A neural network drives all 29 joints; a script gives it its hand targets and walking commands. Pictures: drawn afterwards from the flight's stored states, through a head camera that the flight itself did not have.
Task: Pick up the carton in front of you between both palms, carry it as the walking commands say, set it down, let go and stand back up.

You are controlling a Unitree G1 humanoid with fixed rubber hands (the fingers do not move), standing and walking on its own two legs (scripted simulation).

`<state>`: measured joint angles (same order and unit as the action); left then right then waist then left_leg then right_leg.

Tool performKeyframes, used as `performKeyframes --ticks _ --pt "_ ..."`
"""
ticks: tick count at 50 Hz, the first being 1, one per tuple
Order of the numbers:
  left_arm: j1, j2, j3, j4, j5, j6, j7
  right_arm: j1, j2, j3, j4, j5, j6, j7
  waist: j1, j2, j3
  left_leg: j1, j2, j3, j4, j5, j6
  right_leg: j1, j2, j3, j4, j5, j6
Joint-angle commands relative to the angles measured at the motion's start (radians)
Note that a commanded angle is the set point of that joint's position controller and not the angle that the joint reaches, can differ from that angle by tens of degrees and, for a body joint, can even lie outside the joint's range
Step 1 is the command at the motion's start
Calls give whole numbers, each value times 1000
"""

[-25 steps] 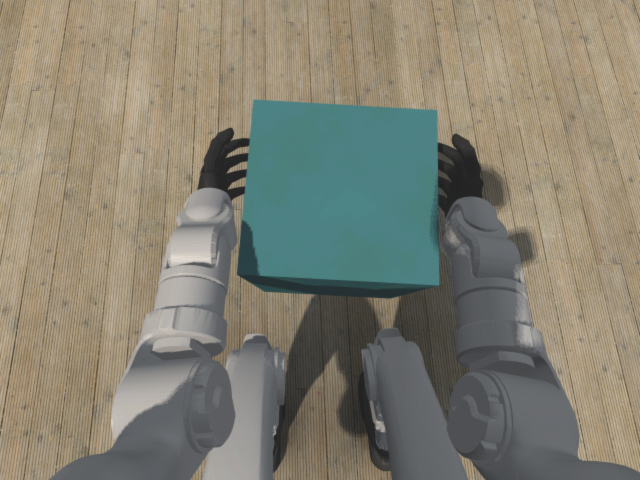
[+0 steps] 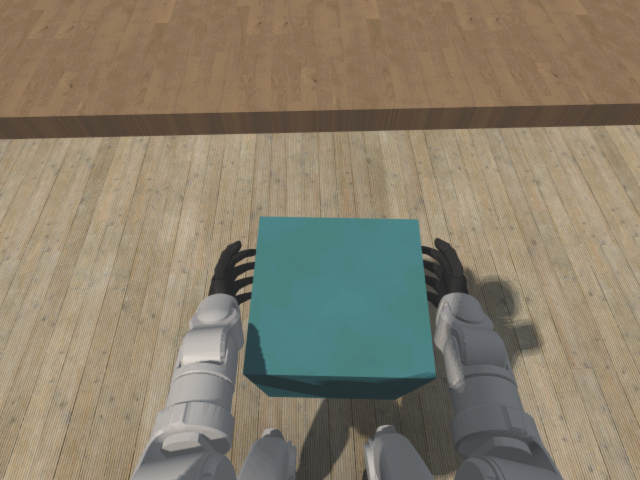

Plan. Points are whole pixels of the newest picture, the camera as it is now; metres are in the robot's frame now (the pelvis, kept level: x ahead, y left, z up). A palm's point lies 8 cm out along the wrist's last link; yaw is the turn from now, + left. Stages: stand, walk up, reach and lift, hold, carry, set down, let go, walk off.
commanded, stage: reach and lift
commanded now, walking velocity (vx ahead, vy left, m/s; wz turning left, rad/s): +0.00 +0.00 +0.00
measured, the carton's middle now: (335, 318) +0.36 -0.01 -0.10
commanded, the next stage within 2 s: hold in 1.54 s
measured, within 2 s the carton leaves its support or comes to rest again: neither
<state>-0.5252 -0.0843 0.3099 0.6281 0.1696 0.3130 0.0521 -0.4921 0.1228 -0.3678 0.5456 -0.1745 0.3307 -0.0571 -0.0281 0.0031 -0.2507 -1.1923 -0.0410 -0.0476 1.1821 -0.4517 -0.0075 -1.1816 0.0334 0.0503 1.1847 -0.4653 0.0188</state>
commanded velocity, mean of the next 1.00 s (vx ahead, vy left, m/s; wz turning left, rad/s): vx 0.00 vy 0.00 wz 0.00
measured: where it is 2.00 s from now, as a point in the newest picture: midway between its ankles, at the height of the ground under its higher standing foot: outside the picture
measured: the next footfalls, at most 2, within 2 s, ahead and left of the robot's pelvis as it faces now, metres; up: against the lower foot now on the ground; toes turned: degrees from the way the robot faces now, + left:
none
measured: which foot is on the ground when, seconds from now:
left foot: down 0.00-1.00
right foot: down 0.00-1.00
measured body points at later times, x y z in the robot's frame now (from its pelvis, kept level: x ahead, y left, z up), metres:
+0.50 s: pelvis +0.03 +0.00 +0.10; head +0.01 +0.00 +0.55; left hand +0.34 +0.15 +0.11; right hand +0.34 -0.16 +0.12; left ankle +0.05 +0.12 -0.63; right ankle +0.04 -0.13 -0.63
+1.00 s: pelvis +0.03 +0.00 +0.11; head +0.00 +0.00 +0.56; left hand +0.34 +0.15 +0.13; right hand +0.34 -0.16 +0.14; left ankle +0.05 +0.12 -0.63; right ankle +0.04 -0.13 -0.63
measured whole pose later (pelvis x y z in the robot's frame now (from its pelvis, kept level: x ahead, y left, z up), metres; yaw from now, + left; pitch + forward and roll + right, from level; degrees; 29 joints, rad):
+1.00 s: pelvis +0.03 +0.00 +0.11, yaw +0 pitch -4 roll +0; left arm -0.31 -0.17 0.29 0.37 0.30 0.62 -0.01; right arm -0.32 0.17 -0.30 0.36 -0.31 0.61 0.02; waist 0.00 0.00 0.00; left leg -0.15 -0.02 -0.06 0.43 -0.21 0.00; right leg -0.15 0.02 0.06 0.43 -0.22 0.00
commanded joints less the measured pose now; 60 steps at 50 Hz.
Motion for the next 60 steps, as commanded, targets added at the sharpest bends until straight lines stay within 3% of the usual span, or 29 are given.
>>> performKeyframes --ticks 1,2,3,4,6,7,8,9,10,11,12,16,20,28,29,30,31,35,38,39,42,44,52,54,55,57,60 --pt "-488 -1070 -581 -39 -127 -4 -240 -457 1037 618 32 113 6 245 -8 7 -491 514 -102 -19 -248 282 7 448 103 9 -256 297 -10" --pt "-470 -1061 -563 -30 -116 4 -243 -458 1038 624 16 107 11 248 8 1 -470 523 -101 -20 -271 273 9 471 99 14 -281 286 -10" --pt "-459 -1070 -565 -32 -115 10 -245 -452 1026 622 19 105 16 251 0 6 -444 549 -95 -23 -294 258 10 494 97 17 -304 277 -12" --pt "-446 -1062 -562 -41 -111 15 -247 -450 1033 629 11 110 22 255 18 -4 -436 577 -92 -25 -316 268 14 509 95 17 -323 274 -12" --pt "-413 -1075 -563 -38 -106 33 -251 -401 1027 631 -4 103 36 259 0 -3 -388 633 -88 -33 -362 288 15 567 90 25 -367 308 -15" --pt "-397 -1072 -580 -69 -110 36 -252 -386 1035 640 2 103 45 263 18 -1 -388 664 -88 -35 -385 312 13 609 88 28 -391 322 -16" --pt "-394 -1073 -589 -82 -117 42 -254 -366 1032 635 -16 100 50 267 -4 -8 -368 702 -81 -42 -405 331 15 632 88 29 -407 349 -15" --pt "-388 -1063 -590 -99 -114 49 -257 -362 1043 642 -15 102 58 268 13 -15 -364 732 -81 -43 -428 347 16 659 86 29 -428 360 -16" --pt "-370 -1076 -591 -92 -116 61 -256 -348 1023 643 -8 101 67 269 4 4 -334 749 -77 -44 -451 350 12 687 80 34 -451 368 -21" --pt "-359 -1071 -589 -104 -113 70 -257 -339 1030 650 -14 103 76 271 23 -2 -317 768 -77 -43 -470 362 13 716 79 36 -474 375 -21" --pt "-349 -1071 -596 -120 -118 80 -259 -326 1041 656 -31 105 84 273 12 -6 -313 793 -75 -44 -484 374 14 752 75 43 -495 397 -21" --pt "-305 -1083 -608 -156 -122 132 -265 -290 1037 671 -58 116 132 281 25 9 -220 896 -68 -47 -578 398 9 854 68 42 -587 416 -21" --pt "-276 -1067 -628 -211 -127 188 -273 -264 1026 674 -97 121 184 288 15 7 -129 987 -55 -53 -669 415 12 946 63 34 -674 435 -23" --pt "-289 -1030 -541 -189 -96 270 -288 -279 988 595 -80 81 258 310 9 3 92 1030 -43 -30 -785 228 13 970 46 13 -791 246 -34" --pt "-301 -1031 -540 -195 -100 270 -290 -295 997 597 -84 83 257 314 21 -9 98 1024 -39 -31 -789 201 17 980 45 11 -790 225 -34" --pt "-325 -1032 -535 -185 -101 271 -293 -309 993 578 -78 79 257 317 6 -1 92 1036 -36 -26 -798 188 17 977 43 12 -794 215 -35" --pt "-318 -1030 -523 -191 -92 270 -297 -313 1000 575 -77 79 254 323 27 -5 90 1033 -38 -20 -796 188 15 984 41 8 -800 204 -35" --pt "-381 -1043 -512 -182 -89 260 -308 -361 1003 569 -86 66 247 330 4 -4 58 1046 -38 -13 -794 182 18 1000 43 11 -795 211 -31" --pt "-413 -1058 -543 -212 -107 248 -313 -400 1025 598 -121 88 237 331 15 -6 -9 1050 -41 -15 -787 223 18 1061 42 15 -789 253 -28" --pt "-414 -1059 -553 -222 -106 248 -311 -415 1037 623 -128 101 240 330 38 -16 -22 1064 -44 -16 -782 257 20 1059 44 15 -788 281 -22" --pt "-343 -1053 -558 -240 -102 266 -304 -332 1012 624 -151 95 252 326 14 -1 -53 1114 -46 -19 -792 333 11 1077 51 18 -801 355 -24" --pt "-310 -1033 -552 -255 -94 272 -301 -312 998 623 -142 90 260 323 36 -8 -32 1128 -46 -16 -799 361 9 1074 51 13 -811 371 -19" --pt "-226 -1010 -562 -296 -107 294 -299 -230 975 620 -192 92 280 310 27 -7 8 1150 -49 -21 -828 413 6 1104 54 16 -839 440 -17" --pt "-250 -1012 -585 -329 -121 296 -299 -215 992 632 -210 93 282 308 10 -8 2 1160 -48 -29 -831 438 6 1114 55 21 -835 482 -19" --pt "-234 -1013 -586 -335 -125 298 -296 -218 980 639 -225 107 282 307 27 3 -7 1166 -49 -29 -826 459 4 1126 54 19 -832 493 -20" --pt "-233 -1019 -600 -372 -137 302 -295 -203 985 649 -259 103 285 305 7 -18 -24 1180 -55 -25 -826 480 2 1133 58 19 -842 510 -15" --pt "-193 -1011 -621 -386 -140 310 -288 -190 977 669 -282 129 293 302 22 4 -32 1198 -52 -31 -828 523 2 1145 57 24 -838 551 -17"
